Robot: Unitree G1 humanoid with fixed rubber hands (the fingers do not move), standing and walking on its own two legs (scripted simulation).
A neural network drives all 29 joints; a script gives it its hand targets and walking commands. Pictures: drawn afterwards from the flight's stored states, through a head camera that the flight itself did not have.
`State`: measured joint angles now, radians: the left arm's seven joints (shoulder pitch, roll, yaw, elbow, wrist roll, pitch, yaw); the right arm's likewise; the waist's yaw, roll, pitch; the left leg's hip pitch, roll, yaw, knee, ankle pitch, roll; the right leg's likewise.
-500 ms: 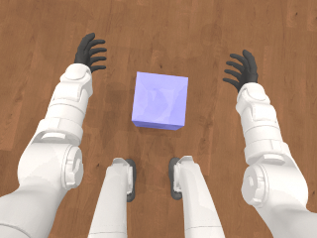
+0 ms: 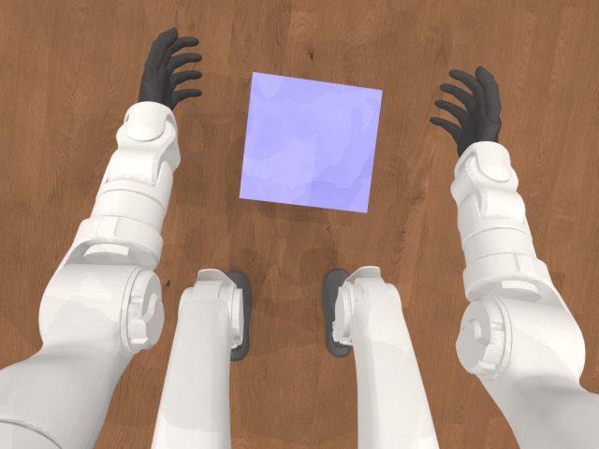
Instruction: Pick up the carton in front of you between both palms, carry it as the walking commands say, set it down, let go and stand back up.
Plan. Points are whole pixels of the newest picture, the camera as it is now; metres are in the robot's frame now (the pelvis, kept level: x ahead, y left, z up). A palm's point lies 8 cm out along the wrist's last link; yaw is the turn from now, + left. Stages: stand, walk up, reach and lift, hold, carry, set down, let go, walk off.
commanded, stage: reach and lift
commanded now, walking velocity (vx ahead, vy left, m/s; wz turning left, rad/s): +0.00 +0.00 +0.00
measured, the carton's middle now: (305, 154) +0.47 -0.03 -0.42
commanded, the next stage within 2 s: none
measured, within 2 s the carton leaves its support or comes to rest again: leaves its support in 1.36 s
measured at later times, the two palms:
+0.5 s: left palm (199, 135) +0.49 +0.15 -0.35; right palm (410, 159) +0.45 -0.22 -0.34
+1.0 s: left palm (216, 131) +0.49 +0.13 -0.35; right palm (399, 155) +0.46 -0.20 -0.35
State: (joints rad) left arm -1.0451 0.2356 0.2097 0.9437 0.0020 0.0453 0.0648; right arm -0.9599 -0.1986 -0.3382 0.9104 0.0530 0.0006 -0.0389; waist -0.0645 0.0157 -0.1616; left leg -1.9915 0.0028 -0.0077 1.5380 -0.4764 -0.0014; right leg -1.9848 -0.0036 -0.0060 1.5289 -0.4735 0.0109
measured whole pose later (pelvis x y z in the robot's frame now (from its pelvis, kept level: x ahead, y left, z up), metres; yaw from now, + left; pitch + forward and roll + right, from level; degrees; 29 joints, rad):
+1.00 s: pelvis -0.05 +0.00 -0.17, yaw -1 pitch +39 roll -1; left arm -1.43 0.35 -0.06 1.20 -0.26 -0.01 0.11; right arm -1.35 -0.28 -0.06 1.14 0.30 -0.03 -0.15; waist -0.07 0.00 0.30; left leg -2.30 0.01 -0.01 2.16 -0.54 0.00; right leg -2.29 0.01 -0.01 2.14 -0.52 0.02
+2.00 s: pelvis -0.04 +0.01 -0.05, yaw -2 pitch +41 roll -1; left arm -1.00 -0.01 0.41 0.74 0.20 0.34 0.09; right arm -0.93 0.01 -0.50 0.64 -0.19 0.36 -0.03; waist -0.05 0.02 -0.19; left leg -1.99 -0.07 -0.03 1.77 -0.51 -0.01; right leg -1.99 0.04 0.04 1.75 -0.49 0.04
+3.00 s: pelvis +0.05 +0.00 +0.21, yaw -2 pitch +7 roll +0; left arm -0.29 -0.15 0.29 0.47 0.21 0.44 0.04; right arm -0.29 0.14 -0.29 0.45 -0.21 0.46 -0.02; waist -0.01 0.01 -0.13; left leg -0.48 -0.03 -0.06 0.68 -0.32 0.00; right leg -0.50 0.03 0.06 0.68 -0.30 0.01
